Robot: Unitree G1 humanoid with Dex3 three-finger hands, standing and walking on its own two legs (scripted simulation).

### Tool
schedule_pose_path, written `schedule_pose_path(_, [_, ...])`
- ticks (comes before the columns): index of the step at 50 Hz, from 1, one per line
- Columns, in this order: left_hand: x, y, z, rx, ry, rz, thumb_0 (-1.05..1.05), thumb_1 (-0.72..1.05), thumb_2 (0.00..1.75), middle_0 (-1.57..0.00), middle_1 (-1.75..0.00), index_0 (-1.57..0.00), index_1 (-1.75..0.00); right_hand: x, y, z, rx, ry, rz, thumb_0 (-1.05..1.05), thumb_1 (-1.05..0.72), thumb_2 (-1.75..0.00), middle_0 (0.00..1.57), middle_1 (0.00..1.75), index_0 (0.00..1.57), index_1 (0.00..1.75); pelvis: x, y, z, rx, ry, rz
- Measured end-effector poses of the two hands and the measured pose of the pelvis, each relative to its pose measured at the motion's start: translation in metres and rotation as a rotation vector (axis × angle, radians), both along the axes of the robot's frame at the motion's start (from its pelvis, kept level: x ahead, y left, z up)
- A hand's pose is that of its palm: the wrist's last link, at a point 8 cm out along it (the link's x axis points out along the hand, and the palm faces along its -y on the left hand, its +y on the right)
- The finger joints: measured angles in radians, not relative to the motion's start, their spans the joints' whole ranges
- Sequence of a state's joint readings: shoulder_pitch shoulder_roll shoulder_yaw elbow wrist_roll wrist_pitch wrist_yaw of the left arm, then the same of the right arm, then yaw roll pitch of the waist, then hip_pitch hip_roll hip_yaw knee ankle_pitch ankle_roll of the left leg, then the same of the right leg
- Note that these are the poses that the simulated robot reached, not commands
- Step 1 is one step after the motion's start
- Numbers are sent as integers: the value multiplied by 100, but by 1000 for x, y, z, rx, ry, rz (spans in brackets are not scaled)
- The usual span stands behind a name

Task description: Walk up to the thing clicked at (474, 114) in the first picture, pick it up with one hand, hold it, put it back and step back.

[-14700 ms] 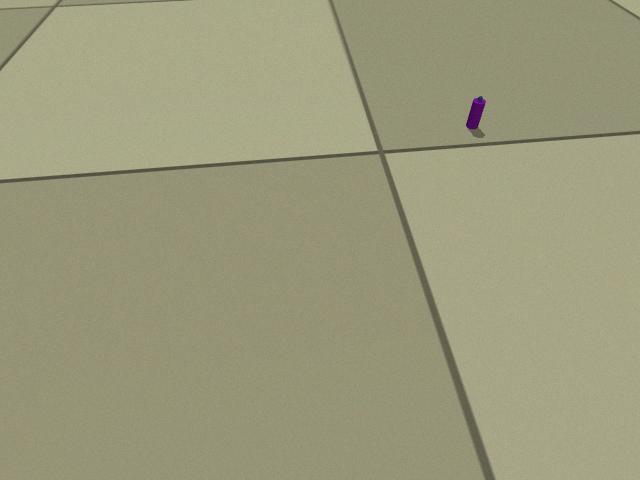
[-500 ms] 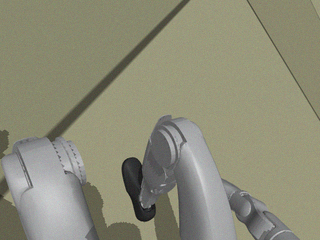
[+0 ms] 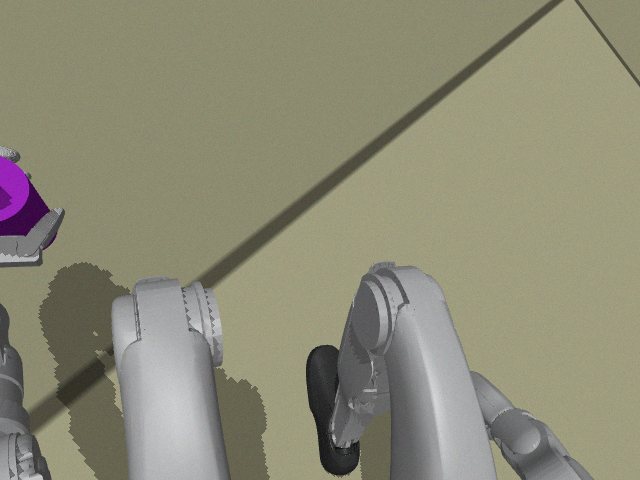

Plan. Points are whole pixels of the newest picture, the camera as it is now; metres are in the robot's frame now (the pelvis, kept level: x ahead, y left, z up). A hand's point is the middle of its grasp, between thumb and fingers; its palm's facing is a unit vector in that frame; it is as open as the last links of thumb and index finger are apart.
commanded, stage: settle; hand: left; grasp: from the side
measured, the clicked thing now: (4, 208) +0.39 +0.32 -0.10
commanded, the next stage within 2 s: lift in 1.34 s
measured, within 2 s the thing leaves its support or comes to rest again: neither
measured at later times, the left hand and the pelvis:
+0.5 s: hand out of the picture +0.39 +0.31 -0.01, palm faces +0.37 -0.93 -0.06, open 9.0 cm; pelvis +0.02 -0.02 +0.03, yaw +6 degrees
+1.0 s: hand out of the picture +0.39 +0.30 +0.03, palm faces +0.39 -0.92 -0.05, open 9.0 cm; pelvis +0.02 -0.02 +0.06, yaw +8 degrees
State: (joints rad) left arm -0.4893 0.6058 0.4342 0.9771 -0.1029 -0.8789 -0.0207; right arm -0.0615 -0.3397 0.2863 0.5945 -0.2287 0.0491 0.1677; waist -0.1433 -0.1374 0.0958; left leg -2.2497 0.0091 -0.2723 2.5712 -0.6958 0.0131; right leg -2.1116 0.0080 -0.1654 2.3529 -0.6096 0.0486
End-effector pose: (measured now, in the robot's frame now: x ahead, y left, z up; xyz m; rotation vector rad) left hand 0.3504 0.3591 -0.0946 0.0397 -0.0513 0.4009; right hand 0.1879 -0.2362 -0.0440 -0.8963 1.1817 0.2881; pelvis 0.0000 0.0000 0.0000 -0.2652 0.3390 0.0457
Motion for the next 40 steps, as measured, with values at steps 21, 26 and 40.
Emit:
schedule_pose_path(21, [3,-7,76,12,65,-19,0,-26,109,-76,-108,-76,-111,17,-12,-24,169,-37,-218,1,-90,-90,21,30,20,30,16,-15,28,93,169,42])
schedule_pose_path(26, [5,-10,89,6,75,-23,0,-26,109,-76,-108,-76,-111,20,-18,-21,177,-55,-252,1,-90,-90,21,30,20,30,19,-17,35,108,191,47])
schedule_pose_path(40, [2,-14,114,-5,84,-10,0,-28,112,-76,-109,-77,-112,24,-23,-8,192,-99,-286,1,-91,-90,21,30,20,30,18,-20,51,130,213,57])
